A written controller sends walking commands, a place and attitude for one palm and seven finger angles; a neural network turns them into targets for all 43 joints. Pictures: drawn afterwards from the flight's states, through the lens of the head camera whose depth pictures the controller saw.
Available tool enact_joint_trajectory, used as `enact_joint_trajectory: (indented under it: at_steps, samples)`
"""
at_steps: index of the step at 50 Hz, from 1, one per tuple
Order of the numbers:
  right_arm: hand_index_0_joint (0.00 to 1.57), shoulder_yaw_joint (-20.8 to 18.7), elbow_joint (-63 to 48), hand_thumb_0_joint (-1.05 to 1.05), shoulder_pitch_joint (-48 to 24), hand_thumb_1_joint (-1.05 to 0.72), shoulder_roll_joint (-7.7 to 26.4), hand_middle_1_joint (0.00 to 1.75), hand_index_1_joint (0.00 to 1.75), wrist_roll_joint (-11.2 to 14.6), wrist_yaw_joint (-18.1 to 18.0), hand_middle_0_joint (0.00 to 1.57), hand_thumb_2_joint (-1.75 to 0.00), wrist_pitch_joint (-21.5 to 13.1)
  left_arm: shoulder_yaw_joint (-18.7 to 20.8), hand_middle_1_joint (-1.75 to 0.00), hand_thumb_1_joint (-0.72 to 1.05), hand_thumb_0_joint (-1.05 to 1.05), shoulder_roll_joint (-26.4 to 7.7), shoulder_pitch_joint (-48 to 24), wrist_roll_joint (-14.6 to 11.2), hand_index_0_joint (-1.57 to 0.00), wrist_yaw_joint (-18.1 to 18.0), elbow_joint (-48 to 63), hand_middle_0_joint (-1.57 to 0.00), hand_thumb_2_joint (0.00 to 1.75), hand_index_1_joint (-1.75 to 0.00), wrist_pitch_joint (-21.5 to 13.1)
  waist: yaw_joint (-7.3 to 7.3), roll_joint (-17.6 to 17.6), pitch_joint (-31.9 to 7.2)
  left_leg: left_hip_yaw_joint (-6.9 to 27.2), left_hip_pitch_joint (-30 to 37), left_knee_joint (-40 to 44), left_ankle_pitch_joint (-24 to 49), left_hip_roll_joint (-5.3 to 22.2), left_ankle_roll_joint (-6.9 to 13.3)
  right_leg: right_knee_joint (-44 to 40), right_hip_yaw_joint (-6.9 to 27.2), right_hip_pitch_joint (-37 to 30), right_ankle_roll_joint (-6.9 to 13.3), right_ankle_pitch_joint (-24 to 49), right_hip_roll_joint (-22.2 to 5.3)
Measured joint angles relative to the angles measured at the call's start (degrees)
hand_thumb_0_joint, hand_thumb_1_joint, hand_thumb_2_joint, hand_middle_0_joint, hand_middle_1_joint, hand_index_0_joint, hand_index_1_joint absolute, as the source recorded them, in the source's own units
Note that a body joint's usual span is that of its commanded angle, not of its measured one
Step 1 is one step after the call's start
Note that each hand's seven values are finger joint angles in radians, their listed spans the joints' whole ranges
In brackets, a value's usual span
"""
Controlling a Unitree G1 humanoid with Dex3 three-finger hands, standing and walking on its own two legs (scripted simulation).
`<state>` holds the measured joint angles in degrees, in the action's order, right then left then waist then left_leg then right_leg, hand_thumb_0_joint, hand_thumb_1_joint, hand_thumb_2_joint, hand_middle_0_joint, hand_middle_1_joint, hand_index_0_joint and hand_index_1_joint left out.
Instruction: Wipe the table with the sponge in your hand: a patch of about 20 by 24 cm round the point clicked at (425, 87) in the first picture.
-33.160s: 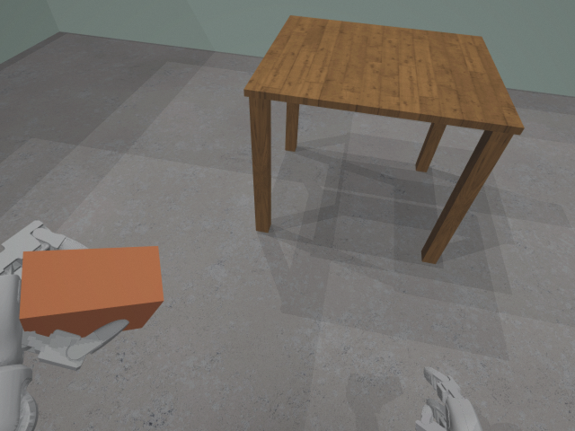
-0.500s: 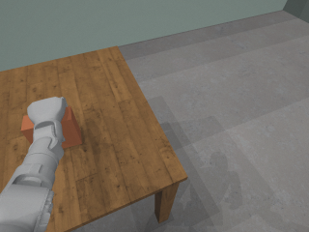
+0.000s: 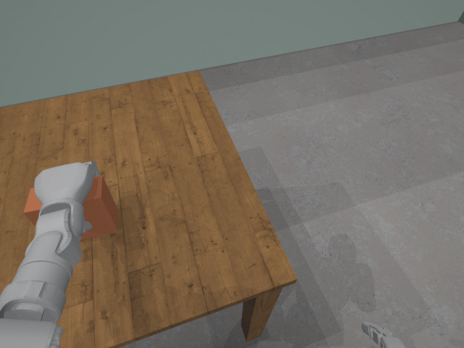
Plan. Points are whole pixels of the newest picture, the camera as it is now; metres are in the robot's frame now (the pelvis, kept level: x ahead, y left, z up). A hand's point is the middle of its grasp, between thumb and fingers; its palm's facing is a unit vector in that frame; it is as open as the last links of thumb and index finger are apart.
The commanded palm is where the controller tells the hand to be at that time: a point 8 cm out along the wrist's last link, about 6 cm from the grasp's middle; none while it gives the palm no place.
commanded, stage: wipe back along the first lane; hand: left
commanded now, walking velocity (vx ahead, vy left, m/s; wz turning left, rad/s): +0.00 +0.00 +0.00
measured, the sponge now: (80, 216) +0.34 +0.33 -0.02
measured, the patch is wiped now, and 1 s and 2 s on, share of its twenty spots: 1.00 1.00 1.00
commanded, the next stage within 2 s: lift the sponge slowly off the table in 1.50 s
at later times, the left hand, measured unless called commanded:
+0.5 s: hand (77, 223) +0.31 +0.31 +0.02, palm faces -0.04 -0.03 -1.00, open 9.8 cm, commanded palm +0.27 +0.29 +0.06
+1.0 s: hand (75, 253) +0.25 +0.29 +0.02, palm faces -0.01 -0.05 -1.00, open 9.8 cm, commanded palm +0.21 +0.27 +0.06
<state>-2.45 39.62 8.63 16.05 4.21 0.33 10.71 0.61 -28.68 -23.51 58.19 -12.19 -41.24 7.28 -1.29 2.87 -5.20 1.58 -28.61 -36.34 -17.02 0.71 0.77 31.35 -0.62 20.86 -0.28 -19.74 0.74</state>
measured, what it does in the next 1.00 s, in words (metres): stands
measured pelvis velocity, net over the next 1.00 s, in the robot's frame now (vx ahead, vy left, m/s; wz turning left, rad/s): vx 0.00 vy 0.00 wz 0.00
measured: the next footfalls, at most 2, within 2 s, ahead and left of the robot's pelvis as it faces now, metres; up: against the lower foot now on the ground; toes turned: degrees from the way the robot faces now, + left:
none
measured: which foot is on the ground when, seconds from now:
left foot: down 0.00-1.00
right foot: down 0.00-1.00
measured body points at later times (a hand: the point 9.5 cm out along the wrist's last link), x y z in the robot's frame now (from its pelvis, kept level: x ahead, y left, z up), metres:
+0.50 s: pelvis -0.01 +0.00 +0.00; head +0.01 -0.01 +0.45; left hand +0.31 +0.30 +0.08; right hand +0.16 -0.24 -0.11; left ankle +0.01 +0.11 -0.73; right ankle -0.05 -0.13 -0.73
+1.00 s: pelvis +0.00 +0.00 +0.00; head +0.00 -0.03 +0.45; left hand +0.25 +0.28 +0.08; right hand +0.20 -0.24 -0.10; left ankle +0.01 +0.11 -0.73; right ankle -0.05 -0.13 -0.73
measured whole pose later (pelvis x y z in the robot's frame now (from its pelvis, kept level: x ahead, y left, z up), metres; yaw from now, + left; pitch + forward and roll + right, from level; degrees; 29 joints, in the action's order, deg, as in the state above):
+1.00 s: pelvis +0.00 +0.00 +0.00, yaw +0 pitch +5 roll -1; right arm -1.1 36.8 5.7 15.5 4.1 0.5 8.9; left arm -3.7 -23.1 3.2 55.8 -14.3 -12.0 15.4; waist -4.2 4.7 -5.3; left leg 1.2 -23.1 -35.6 -17.2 0.5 0.5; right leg 32.0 -0.3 16.1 -0.1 -20.6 0.4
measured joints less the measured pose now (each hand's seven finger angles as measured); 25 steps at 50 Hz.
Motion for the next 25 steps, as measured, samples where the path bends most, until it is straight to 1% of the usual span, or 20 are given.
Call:
enact_joint_trajectory:
  at_steps: [4,9,19,25]
  samples:
    - [0.20,0.0,-0.1,0.00,0.0,-0.90,-0.2,0.30,0.30,0.0,0.1,0.20,-0.90,0.2,-0.9,-1.41,-0.50,-0.01,0.7,1.5,-0.2,-0.75,-0.2,2.3,-0.72,1.12,-1.41,1.6,-0.19,0.3,-0.1,0.0,0.0,-0.1,0.0,-0.1,0.1,0.1,-0.1,-0.1,-0.1,0.0,-0.1]
    - [0.20,0.3,-0.3,0.01,0.1,-0.90,-0.4,0.30,0.30,0.1,0.2,0.20,-0.90,0.3,-1.0,-1.42,-0.50,-0.01,1.6,4.2,-1.2,-0.74,-0.5,5.1,-0.71,1.12,-1.42,2.8,-0.27,0.7,-0.5,-0.1,0.5,-0.1,-0.1,-0.2,0.2,0.1,0.1,-0.5,-0.2,-0.1,-0.2]
    - [0.20,0.9,-1.3,0.01,-0.2,-0.90,-0.6,0.30,0.30,0.2,0.3,0.20,-0.90,0.0,-2.5,-1.43,-0.49,-0.01,2.9,9.1,-1.5,-0.73,-1.0,10.9,-0.70,1.12,-1.43,5.0,-0.68,0.8,-0.6,-0.1,1.5,-0.3,0.0,-0.4,0.2,0.6,0.0,-1.5,-0.2,-0.3,-0.4]
    - [0.20,1.2,-1.6,0.01,-1.2,-0.90,-0.5,0.30,0.30,0.2,0.0,0.20,-0.90,0.0,-3.7,-1.44,-0.49,-0.01,3.7,10.3,-1.5,-0.73,-0.9,12.9,-0.69,1.12,-1.43,6.6,-1.12,0.8,-0.1,0.2,2.0,-0.2,0.3,-0.6,0.2,0.9,-0.2,-1.9,-0.1,-0.2,-0.5]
